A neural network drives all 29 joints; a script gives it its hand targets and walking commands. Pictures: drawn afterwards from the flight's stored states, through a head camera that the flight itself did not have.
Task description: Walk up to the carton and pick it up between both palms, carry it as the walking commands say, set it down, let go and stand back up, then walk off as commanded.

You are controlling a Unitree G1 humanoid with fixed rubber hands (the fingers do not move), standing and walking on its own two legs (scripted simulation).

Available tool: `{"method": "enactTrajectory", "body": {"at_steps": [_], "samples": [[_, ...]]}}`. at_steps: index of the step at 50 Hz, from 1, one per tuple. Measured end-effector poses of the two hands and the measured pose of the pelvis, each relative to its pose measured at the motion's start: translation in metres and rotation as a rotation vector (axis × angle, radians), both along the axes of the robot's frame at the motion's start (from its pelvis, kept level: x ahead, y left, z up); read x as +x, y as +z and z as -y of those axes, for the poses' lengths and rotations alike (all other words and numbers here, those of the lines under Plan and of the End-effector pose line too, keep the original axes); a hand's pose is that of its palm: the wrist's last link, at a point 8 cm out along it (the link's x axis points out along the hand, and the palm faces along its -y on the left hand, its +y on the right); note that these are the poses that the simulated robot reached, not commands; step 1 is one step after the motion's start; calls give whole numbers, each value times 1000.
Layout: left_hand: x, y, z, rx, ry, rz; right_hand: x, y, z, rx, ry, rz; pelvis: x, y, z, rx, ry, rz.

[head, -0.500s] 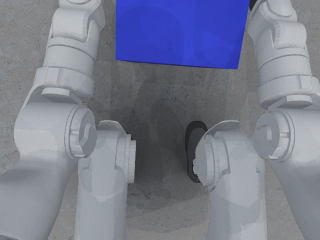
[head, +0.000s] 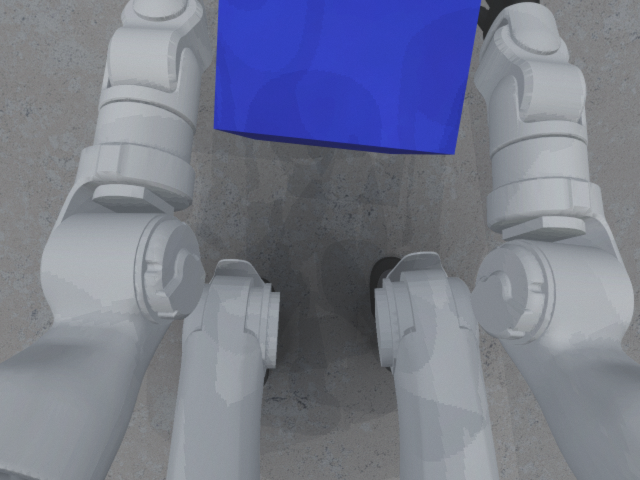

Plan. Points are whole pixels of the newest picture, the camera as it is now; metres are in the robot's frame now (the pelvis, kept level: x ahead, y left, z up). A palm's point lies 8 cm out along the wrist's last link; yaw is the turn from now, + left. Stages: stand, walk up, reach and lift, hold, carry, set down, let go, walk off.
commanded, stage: reach and lift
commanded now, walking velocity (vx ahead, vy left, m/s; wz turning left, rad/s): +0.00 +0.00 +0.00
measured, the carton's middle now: (338, 45) +0.54 -0.03 -0.20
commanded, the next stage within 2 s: none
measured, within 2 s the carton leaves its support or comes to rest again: neither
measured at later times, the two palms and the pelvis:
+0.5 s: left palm out of the picture +0.56 +0.11 -0.06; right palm out of the picture +0.53 -0.18 -0.06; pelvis +0.01 +0.00 +0.04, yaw +1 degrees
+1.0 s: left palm out of the picture +0.54 +0.11 +0.01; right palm out of the picture +0.51 -0.17 +0.01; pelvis +0.00 +0.00 +0.09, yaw +1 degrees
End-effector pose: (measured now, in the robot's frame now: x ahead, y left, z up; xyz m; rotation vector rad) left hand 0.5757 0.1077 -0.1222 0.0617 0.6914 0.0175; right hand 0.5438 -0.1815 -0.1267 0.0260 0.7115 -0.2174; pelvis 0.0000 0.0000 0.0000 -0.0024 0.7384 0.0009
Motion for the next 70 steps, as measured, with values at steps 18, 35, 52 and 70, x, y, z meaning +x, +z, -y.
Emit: {"method": "enactTrajectory", "body": {"at_steps": [18, 35, 52, 70], "samples": [[-7, 34, -7, -13, 20, 11, -3, 37, -8, -6, -15, 18, 8, 27, 3, 5, 6, -63], [-25, 95, -5, -17, 22, 11, -23, 96, -6, 5, -27, 19, 1, 64, 1, 2, 9, -49], [-39, 143, -7, -23, 28, 13, -37, 144, -8, 12, -33, 24, 1, 96, 2, 4, 8, -38], [-54, 198, -7, -23, 28, 13, -52, 199, -8, 14, -37, 24, 12, 138, 1, 4, 4, -12]]}}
